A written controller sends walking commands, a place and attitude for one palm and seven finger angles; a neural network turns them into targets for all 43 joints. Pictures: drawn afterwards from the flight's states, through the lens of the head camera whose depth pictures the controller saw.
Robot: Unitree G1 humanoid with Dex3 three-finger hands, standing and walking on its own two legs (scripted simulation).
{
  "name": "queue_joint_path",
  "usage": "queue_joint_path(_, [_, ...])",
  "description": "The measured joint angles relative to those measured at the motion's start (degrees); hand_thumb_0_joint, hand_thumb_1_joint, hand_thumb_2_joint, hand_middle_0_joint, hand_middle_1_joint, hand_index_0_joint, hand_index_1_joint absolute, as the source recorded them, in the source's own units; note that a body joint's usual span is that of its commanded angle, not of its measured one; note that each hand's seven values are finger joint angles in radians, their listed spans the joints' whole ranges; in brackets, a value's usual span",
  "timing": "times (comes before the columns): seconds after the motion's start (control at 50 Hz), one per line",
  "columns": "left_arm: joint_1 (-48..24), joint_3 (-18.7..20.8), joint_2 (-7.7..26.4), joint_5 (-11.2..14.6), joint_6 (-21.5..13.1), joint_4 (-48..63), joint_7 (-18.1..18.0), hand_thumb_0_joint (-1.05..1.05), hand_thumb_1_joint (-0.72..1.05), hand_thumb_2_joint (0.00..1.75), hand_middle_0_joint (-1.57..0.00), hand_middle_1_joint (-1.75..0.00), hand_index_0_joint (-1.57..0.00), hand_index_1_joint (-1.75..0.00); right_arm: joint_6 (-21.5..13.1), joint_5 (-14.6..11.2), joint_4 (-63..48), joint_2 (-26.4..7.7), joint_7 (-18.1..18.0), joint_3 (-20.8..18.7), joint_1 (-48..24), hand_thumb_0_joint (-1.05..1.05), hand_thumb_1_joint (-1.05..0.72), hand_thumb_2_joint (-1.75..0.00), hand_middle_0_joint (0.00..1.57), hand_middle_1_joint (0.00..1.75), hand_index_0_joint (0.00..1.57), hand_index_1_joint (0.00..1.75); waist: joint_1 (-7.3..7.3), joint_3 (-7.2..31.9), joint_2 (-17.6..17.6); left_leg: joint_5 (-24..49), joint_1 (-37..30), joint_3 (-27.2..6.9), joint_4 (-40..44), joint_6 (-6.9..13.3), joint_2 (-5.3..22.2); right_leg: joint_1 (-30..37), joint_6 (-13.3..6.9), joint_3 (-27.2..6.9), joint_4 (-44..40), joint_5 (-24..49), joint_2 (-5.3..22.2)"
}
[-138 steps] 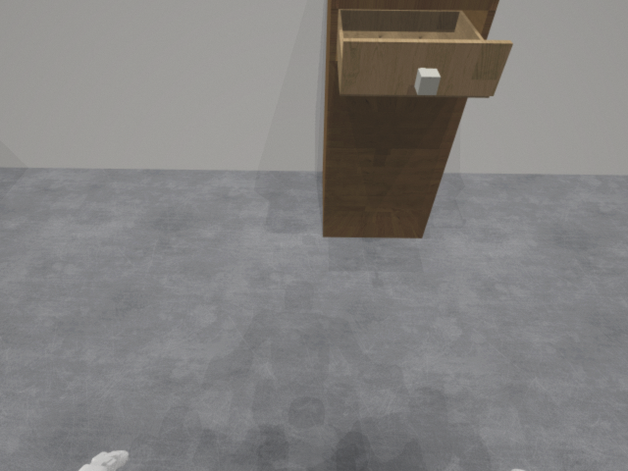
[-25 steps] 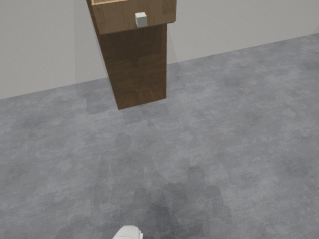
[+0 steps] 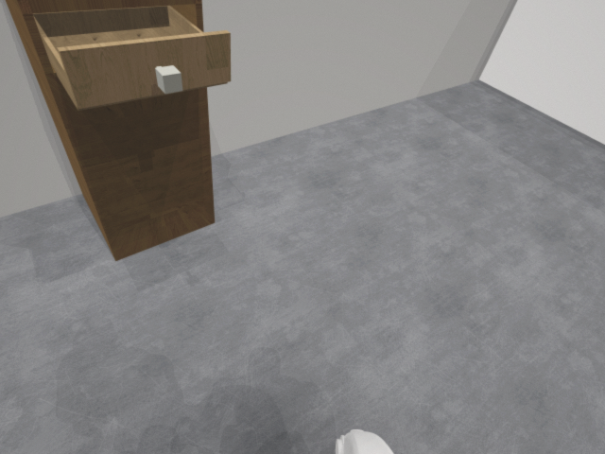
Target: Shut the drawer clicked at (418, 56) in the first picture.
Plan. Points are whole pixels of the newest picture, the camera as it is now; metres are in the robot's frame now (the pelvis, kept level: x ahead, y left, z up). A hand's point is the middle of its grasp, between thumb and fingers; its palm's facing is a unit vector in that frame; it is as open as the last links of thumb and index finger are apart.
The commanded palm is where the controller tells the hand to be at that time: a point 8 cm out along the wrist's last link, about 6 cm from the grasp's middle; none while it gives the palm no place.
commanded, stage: walk to a spot facing it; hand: left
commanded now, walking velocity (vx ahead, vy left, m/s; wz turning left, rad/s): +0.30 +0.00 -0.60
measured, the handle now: (165, 75) +0.87 +0.39 +0.06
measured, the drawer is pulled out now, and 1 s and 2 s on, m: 0.21 0.21 0.21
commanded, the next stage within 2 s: turn to face it in 1.24 s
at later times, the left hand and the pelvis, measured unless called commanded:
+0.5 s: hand (283, 348) +0.35 +0.04 -0.19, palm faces -0.32 -0.93 -0.16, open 7.4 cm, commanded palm none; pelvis +0.17 -0.09 -0.03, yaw -17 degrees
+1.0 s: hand (258, 347) +0.35 +0.09 -0.20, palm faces -0.28 -0.95 -0.13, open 7.4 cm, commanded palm none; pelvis +0.38 -0.10 -0.02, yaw -27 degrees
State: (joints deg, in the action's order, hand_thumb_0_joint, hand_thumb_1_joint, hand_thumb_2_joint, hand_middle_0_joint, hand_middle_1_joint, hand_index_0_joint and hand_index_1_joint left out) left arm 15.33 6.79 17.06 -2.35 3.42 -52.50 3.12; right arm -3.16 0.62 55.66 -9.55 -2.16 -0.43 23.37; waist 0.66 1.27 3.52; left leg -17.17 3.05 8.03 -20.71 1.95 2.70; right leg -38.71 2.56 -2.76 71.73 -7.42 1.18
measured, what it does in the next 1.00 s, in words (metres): walks ahead, turning right: right foot, then left foot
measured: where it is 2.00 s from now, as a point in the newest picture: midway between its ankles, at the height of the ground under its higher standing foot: (339, 393)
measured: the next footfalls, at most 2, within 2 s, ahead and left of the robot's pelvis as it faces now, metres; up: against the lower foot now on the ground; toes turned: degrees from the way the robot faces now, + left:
right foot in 0.38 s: +0.26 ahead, -0.17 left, +0.00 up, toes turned -22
left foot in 0.94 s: +0.51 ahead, -0.04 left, +0.00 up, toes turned -17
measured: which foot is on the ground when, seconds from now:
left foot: down 0.00-0.38, up 0.40-0.92, down 0.94-1.00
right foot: up 0.00-0.36, down 0.38-0.94, up 0.96-1.00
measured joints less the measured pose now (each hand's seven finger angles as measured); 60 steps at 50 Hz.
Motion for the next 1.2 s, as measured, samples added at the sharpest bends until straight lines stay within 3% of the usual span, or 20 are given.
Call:
queue_joint_path(0.12, [-2.09, -1.10, -2.13, 0.20, 0.83, -1.32, 0.22, 0.01, 0.91, 0.90, -0.20, -0.30, -0.19, -0.30, -1.08, 0.06, 2.96, 1.68, -0.35, 0.41, 5.27, 0.01, -0.91, -0.90, 0.20, 0.30, 0.20, 0.30, -1.61, -2.10, 0.34, -2.88, -3.71, 5.30, 0.88, -0.58, 0.45, -2.22, 0.03, 2.76, -1.67, 0.94, 2.80])
queue_joint_path(0.2, [-5.25, -2.29, -4.23, 0.30, 0.84, -1.79, 0.64, 0.01, 0.91, 0.90, -0.20, -0.30, -0.19, -0.30, -1.30, 0.54, 4.86, 2.74, -0.40, 0.61, 8.12, 0.01, -0.91, -0.90, 0.20, 0.30, 0.20, 0.30, -3.22, -4.28, -0.11, -5.24, -6.49, 8.31, 1.17, -1.69, 1.27, -1.21, -0.94, 6.82, -9.55, -0.60, 3.33])
queue_joint_path(0.3, [-10.89, -3.59, -6.58, 0.64, -0.32, -0.89, 0.88, 0.01, 0.91, 0.90, -0.20, -0.30, -0.19, -0.30, -0.85, 1.02, 6.99, 3.29, -0.12, 0.40, 10.50, 0.01, -0.91, -0.90, 0.20, 0.30, 0.20, 0.30, -5.40, -7.23, -1.59, -9.44, -9.80, 11.70, -0.23, -4.25, 3.11, 3.29, -4.12, 11.32, -24.79, -4.64, 1.23])
queue_joint_path(0.36, [-12.69, -3.91, -6.95, 0.72, -2.70, 0.36, 0.69, 0.01, 0.91, 0.90, -0.20, -0.30, -0.19, -0.30, -0.11, 0.66, 8.22, 3.46, 0.38, 0.08, 11.63, 0.01, -0.91, -0.90, 0.20, 0.30, 0.20, 0.30, -5.34, -7.97, -2.15, -13.12, -8.94, 13.04, -10.19, -5.58, 5.91, 9.82, -7.02, 13.49, -33.94, -5.03, -1.45])
queue_joint_path(0.38, [-12.65, -3.98, -6.66, 0.74, -3.79, 0.79, 0.52, 0.01, 0.91, 0.90, -0.20, -0.30, -0.19, -0.30, 0.27, 0.27, 8.38, 3.70, 0.74, 0.03, 12.15, 0.01, -0.91, -0.90, 0.20, 0.30, 0.20, 0.30, -4.96, -7.60, -1.59, -12.25, -6.12, 12.15, -18.77, -5.45, 7.13, 11.70, -8.87, 13.67, -36.00, -1.02, -1.46])
queue_joint_path(0.44, [-12.06, -3.52, -6.04, 1.89, -5.36, 0.83, -0.88, 0.00, 0.91, 0.90, -0.20, -0.30, -0.20, -0.30, 1.75, -0.55, 8.12, 3.40, 1.14, -0.64, 7.74, 0.01, -0.91, -0.90, 0.20, 0.30, 0.20, 0.30, -4.55, -8.56, -1.69, -10.41, 7.64, 0.44, -49.11, -4.63, 7.09, 12.90, -10.42, 12.92, -31.16, -5.57, -3.23])
queue_joint_path(0.5, [-9.54, -3.37, -5.41, 2.12, -5.14, -0.83, -1.87, 0.00, 0.91, 0.90, -0.20, -0.30, -0.20, -0.30, 1.79, -0.14, 5.41, 2.78, 1.08, -1.46, 1.56, 0.01, -0.91, -0.90, 0.20, 0.30, 0.20, 0.30, -4.53, -7.58, -1.84, -4.30, 19.01, -4.38, -57.03, -4.22, 7.26, 17.88, -9.75, 11.67, -35.67, -6.82, -4.89])
queue_joint_path(0.58, [-5.38, -2.77, -5.50, 1.62, -5.74, -3.14, -2.99, 0.00, 0.93, 0.90, -0.20, -0.30, -0.20, -0.30, 1.31, 0.61, 0.65, 1.39, 1.11, -2.18, -6.27, 0.01, -0.91, -0.90, 0.20, 0.30, 0.20, 0.29, -3.62, -5.15, -3.16, 0.33, 29.49, -6.24, -51.25, -4.56, 8.14, 22.76, -9.83, 9.22, -42.57, -5.22, -6.20])
queue_joint_path(0.68, [-0.15, -2.75, -5.48, 1.36, -6.46, -4.98, -2.90, 0.00, 0.93, 0.90, -0.20, -0.30, -0.20, -0.30, 1.11, 1.04, -2.34, 0.16, 2.03, -2.49, -12.23, 0.00, -0.91, -0.90, 0.20, 0.30, 0.20, 0.29, -1.38, -2.17, -4.68, 6.04, 33.87, -6.40, -41.59, -5.46, 7.85, 27.44, -9.17, 6.86, -47.64, -5.53, -6.66])
queue_joint_path(0.8, [6.20, -3.55, -6.56, 1.18, -7.30, -6.53, -3.28, 0.00, 0.92, 0.90, -0.20, -0.30, -0.20, -0.30, 1.60, 1.01, -2.44, -0.32, 3.04, -2.29, -15.88, 0.00, -0.91, -0.90, 0.20, 0.30, 0.20, 0.29, 2.22, -1.08, -4.64, 5.81, 30.61, -5.29, -29.73, -5.51, 5.68, 32.70, -7.89, 4.99, -50.33, -8.29, -6.40])
queue_joint_path(0.92, [11.97, -4.17, -7.97, 1.21, -6.68, -9.42, -3.43, 0.00, 0.91, 0.90, -0.20, -0.30, -0.20, -0.30, 0.92, 0.79, -2.47, 0.49, 3.25, -1.62, -18.29, 0.01, -0.91, -0.90, 0.20, 0.30, 0.20, 0.29, 4.70, -2.09, -3.03, 4.10, 21.34, -2.64, -14.93, -3.79, 1.59, 36.46, -5.45, 2.79, -48.03, -14.00, -5.00])
queue_joint_path(0.94, [13.01, -4.13, -8.29, 1.42, -6.51, -9.96, -3.36, 0.00, 0.91, 0.90, -0.20, -0.30, -0.20, -0.30, 0.25, 0.86, -2.71, 0.65, 3.08, -1.33, -18.45, 0.01, -0.91, -0.90, 0.20, 0.30, 0.20, 0.29, 4.77, -2.25, -2.82, 5.82, 18.85, -2.11, -11.88, -2.85, 1.16, 35.50, -5.11, 2.09, -44.28, -16.00, -4.87])
queue_joint_path(0.98, [12.94, -3.96, -8.54, 1.81, -5.59, -11.42, -3.10, 0.01, 0.91, 0.90, -0.20, -0.30, -0.20, -0.30, -1.02, 1.02, -2.93, 1.49, 2.61, -0.90, -18.80, 0.01, -0.91, -0.90, 0.20, 0.30, 0.20, 0.30, 4.47, -3.72, -1.42, 4.10, 17.65, -0.05, -14.32, -0.38, 0.75, 29.33, -4.95, 1.67, -27.74, -18.73, -3.72])
queue_joint_path(1.04, [11.63, -3.26, -8.34, 1.31, -4.17, -12.07, -2.63, 0.01, 0.91, 0.90, -0.20, -0.30, -0.20, -0.30, -1.58, 0.73, -2.66, 2.60, 1.97, -0.33, -16.32, 0.00, -0.91, -0.90, 0.20, 0.30, 0.20, 0.30, 3.51, -4.33, -0.44, 1.26, 13.16, 2.68, -13.29, 0.59, 1.04, 19.35, -4.32, 3.37, -7.44, -17.31, -1.63])
queue_joint_path(1.1, [8.94, -2.16, -7.47, 0.76, -3.02, -10.31, -2.06, 0.01, 0.91, 0.90, -0.20, -0.30, -0.20, -0.30, -1.95, -0.31, -1.38, 3.14, 0.68, -1.55, -12.53, -0.01, -0.93, -0.90, 0.20, 0.30, 0.21, 0.30, 2.75, -4.02, -0.09, 1.42, 8.65, 4.70, -9.06, 0.21, 1.20, 11.38, -3.19, 4.73, -1.59, -11.58, 1.15])
queue_joint_path(1.2, [3.54, -0.59, -6.03, 0.49, -1.75, -6.14, -1.76, 0.01, 0.91, 0.90, -0.20, -0.30, -0.19, -0.30, -1.46, -0.12, 0.95, 0.29, -0.19, -2.59, -7.76, -0.03, -0.96, -0.90, 0.20, 0.30, 0.20, 0.30, 1.67, -3.03, -0.17, 0.81, 3.77, 7.92, -4.64, -0.06, 1.54, 2.77, -1.40, 4.97, -2.39, -4.06, 4.07])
